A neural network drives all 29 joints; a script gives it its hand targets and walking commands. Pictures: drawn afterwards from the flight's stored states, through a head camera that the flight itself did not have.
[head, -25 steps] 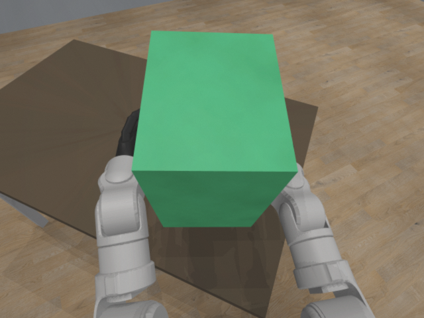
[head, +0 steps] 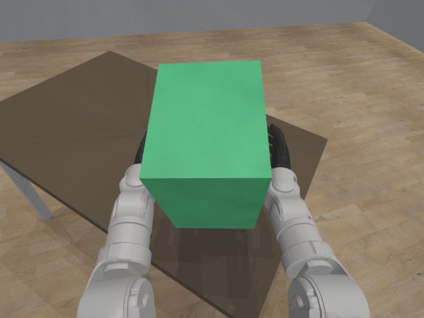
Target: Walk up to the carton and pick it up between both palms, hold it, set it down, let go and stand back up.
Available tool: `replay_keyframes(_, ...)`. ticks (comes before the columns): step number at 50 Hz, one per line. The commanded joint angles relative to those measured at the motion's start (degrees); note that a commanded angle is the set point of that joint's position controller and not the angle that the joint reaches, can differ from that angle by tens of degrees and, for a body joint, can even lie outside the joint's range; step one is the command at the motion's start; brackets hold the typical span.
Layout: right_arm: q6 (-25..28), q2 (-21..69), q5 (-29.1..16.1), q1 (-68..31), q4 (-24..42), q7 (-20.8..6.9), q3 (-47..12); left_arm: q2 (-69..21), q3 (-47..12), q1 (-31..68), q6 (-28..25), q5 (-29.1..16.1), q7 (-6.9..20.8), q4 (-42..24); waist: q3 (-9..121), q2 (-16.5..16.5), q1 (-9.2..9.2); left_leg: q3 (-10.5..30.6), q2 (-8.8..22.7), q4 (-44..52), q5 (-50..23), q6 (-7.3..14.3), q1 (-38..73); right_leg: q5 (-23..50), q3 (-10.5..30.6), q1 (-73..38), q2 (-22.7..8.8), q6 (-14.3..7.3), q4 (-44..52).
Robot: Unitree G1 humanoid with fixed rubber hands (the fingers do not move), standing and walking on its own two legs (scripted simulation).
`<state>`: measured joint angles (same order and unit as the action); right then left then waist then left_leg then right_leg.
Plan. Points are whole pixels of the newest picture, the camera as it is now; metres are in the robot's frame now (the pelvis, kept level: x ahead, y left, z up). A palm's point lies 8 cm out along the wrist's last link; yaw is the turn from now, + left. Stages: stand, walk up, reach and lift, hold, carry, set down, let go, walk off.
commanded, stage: set down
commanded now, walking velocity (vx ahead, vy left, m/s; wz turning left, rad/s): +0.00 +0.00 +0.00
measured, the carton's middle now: (212, 156) +0.37 +0.02 +0.12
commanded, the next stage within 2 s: none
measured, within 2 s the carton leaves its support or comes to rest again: neither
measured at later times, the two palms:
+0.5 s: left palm (151, 161) +0.41 +0.14 +0.05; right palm (270, 172) +0.40 -0.12 +0.05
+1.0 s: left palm (150, 165) +0.42 +0.15 +0.03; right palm (264, 170) +0.42 -0.11 +0.04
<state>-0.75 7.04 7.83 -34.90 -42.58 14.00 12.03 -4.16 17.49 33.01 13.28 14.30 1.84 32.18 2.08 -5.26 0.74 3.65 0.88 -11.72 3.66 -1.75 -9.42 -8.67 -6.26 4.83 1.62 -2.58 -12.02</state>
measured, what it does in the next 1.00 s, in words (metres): stands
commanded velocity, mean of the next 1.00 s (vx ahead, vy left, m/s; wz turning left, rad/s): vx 0.00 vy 0.00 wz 0.00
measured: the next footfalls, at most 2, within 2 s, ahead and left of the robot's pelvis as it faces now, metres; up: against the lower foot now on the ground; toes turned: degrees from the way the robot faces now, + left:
none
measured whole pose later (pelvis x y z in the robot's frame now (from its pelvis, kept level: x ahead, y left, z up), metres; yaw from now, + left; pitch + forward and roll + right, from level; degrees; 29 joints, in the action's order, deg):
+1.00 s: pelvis +0.01 +0.01 +0.00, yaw -2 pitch +16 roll +0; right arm 11.2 7.5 25.8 -42.8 -57.3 11.3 30.4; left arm -4.3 31.2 45.1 -11.3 21.1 -0.6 61.9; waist 8.8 -1.1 -2.1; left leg 1.6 0.5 -8.3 0.7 -0.5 -23.8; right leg -5.7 -3.7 20.2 1.2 -1.5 -9.8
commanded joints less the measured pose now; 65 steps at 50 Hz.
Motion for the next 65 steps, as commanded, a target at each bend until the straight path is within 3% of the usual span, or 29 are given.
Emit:
replay_keyframes(1,4.2,25.9,3.2,-38.8,6.6,-8.9,-10.3,-24.5,-15.7,45.4,-7.6,-0.2,6.5,-5.0,27.9,7.5,1.02,-4.6,-2.8,1.0,-1.5,3.2,-0.6,20.5,1.3,-14.8,-1.5,6.3,-2.2)
replay_keyframes(6,6.2,25.6,6.7,-41.9,6.0,-10.6,-5.9,-27.3,-12.9,45.3,-9.6,2.1,5.3,-0.9,33.2,8.1,0.78,-3.4,-2.1,-0.3,-5.4,1.3,5.4,21.8,-0.2,-10.4,0.0,5.0,-0.7)
replay_keyframes(12,9.2,25.2,9.6,-42.7,6.2,-12.6,-4.3,-30.2,-11.7,42.9,-12.7,4.8,3.4,2.8,40.2,8.6,-0.01,-1.8,-1.0,-3.6,-19.6,-1.5,16.1,25.6,-1.1,-3.6,2.1,3.8,1.7)
replay_keyframes(18,11.8,26.6,11.4,-41.2,3.9,-13.6,-4.6,-31.9,-11.5,42.5,-16.2,6.2,2.0,5.9,43.9,7.8,-0.57,-1.5,0.1,-5.1,-30.1,-2.0,20.3,28.1,-0.3,0.3,2.6,3.1,3.2)
replay_keyframes(24,13.7,30.0,12.4,-40.8,0.7,-13.3,-5.9,-31.8,-10.3,44.7,-20.3,6.3,1.5,9.4,47.4,6.5,-1.28,-2.4,-0.2,-4.8,-31.2,0.0,14.6,35.7,1.1,-3.1,2.1,3.6,0.8)
replay_keyframes(31,15.7,34.5,13.7,-42.2,-3.6,-12.0,-7.2,-28.7,-6.0,47.7,-25.0,6.2,2.2,15.0,49.6,3.0,-2.93,-3.5,-1.4,-0.9,-22.8,5.1,-1.8,49.1,3.6,-15.8,-0.2,6.0,-5.9)
replay_keyframes(36,17.0,36.1,15.4,-43.4,-6.5,-11.2,-6.2,-25.8,-3.0,49.8,-27.3,6.4,2.8,18.9,49.0,1.3,-3.61,-3.9,-1.4,1.5,-17.8,7.3,-8.4,53.1,4.7,-19.8,-1.6,7.4,-8.4)
replay_keyframes(42,17.7,35.4,18.1,-44.4,-8.8,-10.6,-2.6,-23.7,-0.3,51.6,-28.7,7.2,3.1,22.1,47.5,1.4,-3.83,-4.2,-1.4,2.0,-15.6,7.2,-9.6,50.0,4.7,-17.9,-1.7,7.6,-8.1)
replay_keyframes(48,17.7,34.3,22.5,-44.5,-9.4,-10.5,3.6,-23.9,1.3,52.7,-29.1,8.7,2.6,22.6,48.2,3.8,-2.35,-4.2,-1.7,1.1,-15.5,5.3,-7.1,42.6,3.6,-12.7,-0.9,6.4,-5.6)
replay_keyframes(58,18.7,33.4,28.3,-40.5,-9.5,-11.9,11.1,-27.4,2.7,51.4,-29.0,13.4,0.3,20.4,53.1,9.7,0.07,-3.4,-1.5,-2.0,-24.1,0.1,4.3,36.7,1.2,0.6,1.3,4.2,-1.1)
replay_keyframes(65,21.6,33.4,29.8,-38.8,-9.9,-13.4,10.9,-29.5,2.8,49.2,-30.9,15.4,-1.5,22.3,57.0,9.1,-0.4,-3.4,-0.3,-3.6,-30.9,-0.9,8.5,36.4,1.3,6.9,2.1,3.7,0.1)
